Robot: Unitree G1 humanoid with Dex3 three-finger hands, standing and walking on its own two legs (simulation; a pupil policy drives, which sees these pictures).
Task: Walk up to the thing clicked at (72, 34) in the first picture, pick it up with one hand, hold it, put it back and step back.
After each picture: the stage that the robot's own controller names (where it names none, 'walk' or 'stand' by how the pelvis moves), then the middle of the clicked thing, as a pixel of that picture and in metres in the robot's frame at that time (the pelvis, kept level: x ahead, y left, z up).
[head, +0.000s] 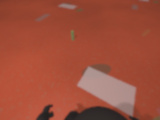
stand; (72, 35) +1.78 +0.47 -0.66
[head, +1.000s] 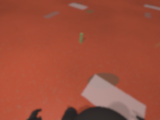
walk; (81, 38) +1.67 +0.18 -0.64
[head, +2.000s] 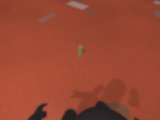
walk; (80, 51) +1.13 +0.14 -0.65
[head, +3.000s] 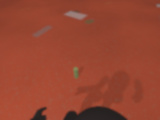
walk; (76, 73) +0.71 +0.21 -0.64
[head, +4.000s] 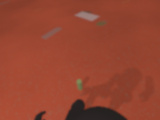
walk; (79, 85) +0.49 +0.19 -0.64
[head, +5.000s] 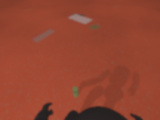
stand; (75, 92) +0.41 +0.17 -0.65
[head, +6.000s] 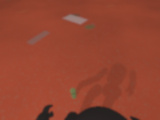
stand; (73, 93) +0.39 +0.19 -0.66
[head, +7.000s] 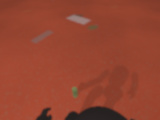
stand; (75, 92) +0.41 +0.18 -0.66
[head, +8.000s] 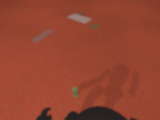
stand; (75, 92) +0.40 +0.17 -0.66
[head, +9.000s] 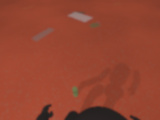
go down; (75, 92) +0.39 +0.17 -0.66
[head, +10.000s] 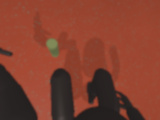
go down; (54, 49) +0.47 +0.24 -0.24
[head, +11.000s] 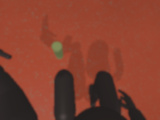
approach; (58, 51) +0.47 +0.24 -0.25
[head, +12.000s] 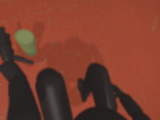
close in; (28, 46) +0.45 +0.29 -0.16
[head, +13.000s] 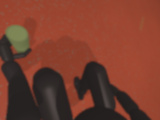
close; (21, 44) +0.45 +0.30 -0.16
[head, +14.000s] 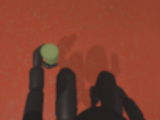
lift; (51, 57) +0.35 +0.27 -0.04
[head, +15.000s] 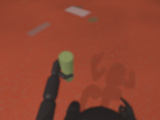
hold; (67, 69) +0.32 +0.15 +0.08
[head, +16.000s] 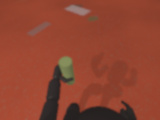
hold; (68, 73) +0.31 +0.16 +0.04
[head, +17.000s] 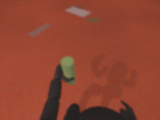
hold; (69, 72) +0.31 +0.15 +0.04
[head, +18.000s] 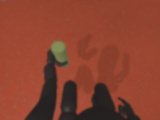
crouch; (62, 57) +0.41 +0.19 -0.02
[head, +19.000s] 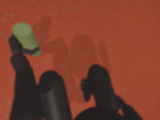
lower; (30, 43) +0.47 +0.28 -0.12
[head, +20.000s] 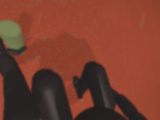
lower; (14, 42) +0.45 +0.31 -0.16
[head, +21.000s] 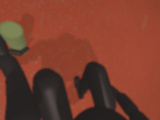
lower; (17, 42) +0.44 +0.31 -0.16
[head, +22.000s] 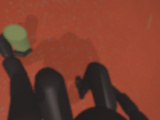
lower; (21, 44) +0.43 +0.30 -0.16
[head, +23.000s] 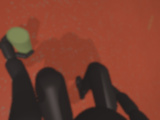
rest; (23, 46) +0.42 +0.30 -0.17
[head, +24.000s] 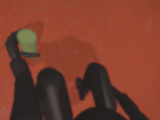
open; (29, 47) +0.43 +0.28 -0.17
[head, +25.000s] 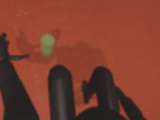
stand; (47, 47) +0.44 +0.26 -0.19
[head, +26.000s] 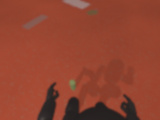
stand; (72, 85) +0.40 +0.17 -0.55
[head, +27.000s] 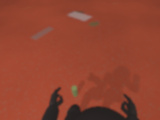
stand; (74, 91) +0.40 +0.17 -0.60
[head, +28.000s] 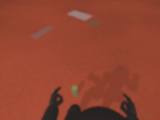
stand; (75, 91) +0.40 +0.17 -0.60
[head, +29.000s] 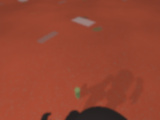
stand; (77, 93) +0.42 +0.16 -0.65
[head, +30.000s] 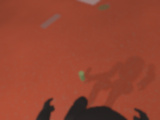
walk; (82, 76) +0.50 +0.17 -0.64
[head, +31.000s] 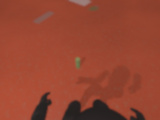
walk; (77, 63) +0.76 +0.17 -0.64
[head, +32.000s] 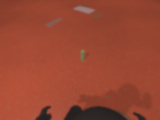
stand; (82, 56) +1.07 +0.18 -0.64
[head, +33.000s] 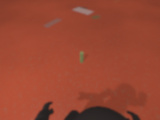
stand; (81, 57) +1.06 +0.16 -0.65
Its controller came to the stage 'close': yes
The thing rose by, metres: 0.68
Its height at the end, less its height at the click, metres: +0.00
